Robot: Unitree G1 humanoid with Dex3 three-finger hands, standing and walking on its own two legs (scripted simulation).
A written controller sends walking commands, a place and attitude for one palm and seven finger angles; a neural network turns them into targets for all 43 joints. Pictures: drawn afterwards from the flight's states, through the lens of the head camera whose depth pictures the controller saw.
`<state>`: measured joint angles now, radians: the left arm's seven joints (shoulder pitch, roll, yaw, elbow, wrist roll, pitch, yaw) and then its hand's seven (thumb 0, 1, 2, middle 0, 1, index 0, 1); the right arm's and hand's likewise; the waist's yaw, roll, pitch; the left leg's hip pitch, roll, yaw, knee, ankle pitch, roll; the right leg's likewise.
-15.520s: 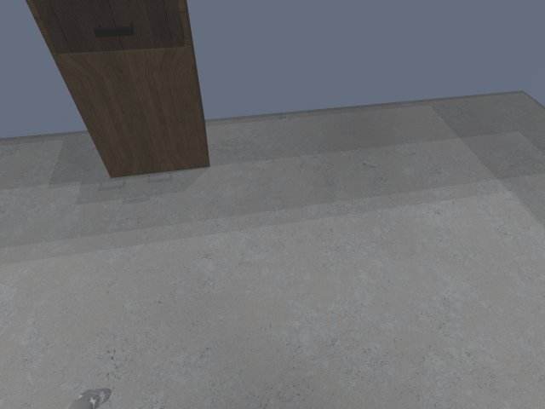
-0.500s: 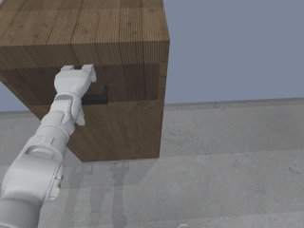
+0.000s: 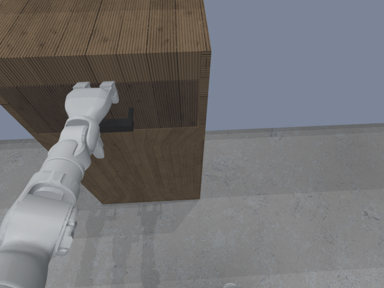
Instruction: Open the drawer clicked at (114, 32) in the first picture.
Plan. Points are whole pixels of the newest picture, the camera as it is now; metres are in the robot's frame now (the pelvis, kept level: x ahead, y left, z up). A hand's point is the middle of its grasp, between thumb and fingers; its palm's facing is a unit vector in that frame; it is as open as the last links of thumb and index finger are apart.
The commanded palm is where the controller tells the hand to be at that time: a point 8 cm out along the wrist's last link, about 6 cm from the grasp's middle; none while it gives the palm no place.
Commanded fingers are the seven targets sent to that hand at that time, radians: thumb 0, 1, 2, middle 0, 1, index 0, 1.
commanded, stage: lower the fingers behind the handle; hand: left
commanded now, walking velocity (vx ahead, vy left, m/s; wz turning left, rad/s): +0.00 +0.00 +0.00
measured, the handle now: (108, 119) +0.52 +0.20 -0.01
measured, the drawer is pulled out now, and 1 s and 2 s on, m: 0.00 0.00 0.00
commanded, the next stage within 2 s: close the thumb around the handle in 1.42 s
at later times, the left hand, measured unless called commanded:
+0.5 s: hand (99, 121) +0.48 +0.20 +0.04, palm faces -0.02 +0.01 -1.00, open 13.8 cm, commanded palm +0.46 +0.19 +0.06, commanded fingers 0.00 -0.50 0.30 -0.30 -1.20 -0.30 -1.20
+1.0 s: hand (109, 131) +0.48 +0.19 -0.01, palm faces +0.02 -0.02 -1.00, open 13.5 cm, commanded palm +0.46 +0.20 +0.03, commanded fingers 0.00 -0.50 0.30 -0.30 -1.20 -0.30 -1.20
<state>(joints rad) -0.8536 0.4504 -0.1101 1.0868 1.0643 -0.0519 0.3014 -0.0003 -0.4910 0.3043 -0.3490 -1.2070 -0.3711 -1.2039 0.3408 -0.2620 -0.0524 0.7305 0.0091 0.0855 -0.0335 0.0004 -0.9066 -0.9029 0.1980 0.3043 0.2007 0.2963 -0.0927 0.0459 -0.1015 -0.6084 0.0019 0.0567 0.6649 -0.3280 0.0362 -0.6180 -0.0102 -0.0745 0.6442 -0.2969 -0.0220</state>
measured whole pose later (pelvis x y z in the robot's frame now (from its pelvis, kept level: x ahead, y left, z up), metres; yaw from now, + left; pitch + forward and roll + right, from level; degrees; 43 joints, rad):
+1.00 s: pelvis -0.01 +0.01 -0.03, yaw -1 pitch +21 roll -2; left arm -0.88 0.40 -0.07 1.17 1.10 0.00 0.48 0.00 -0.49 0.30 -0.36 -1.25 -0.35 -1.28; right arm 0.34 -0.25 -0.05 0.76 -0.02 0.10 0.01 0.00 -0.91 -0.90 0.20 0.30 0.20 0.30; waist -0.12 0.06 -0.16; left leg -0.84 0.01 0.06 0.86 -0.40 0.05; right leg -0.84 -0.01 -0.07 0.81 -0.35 -0.01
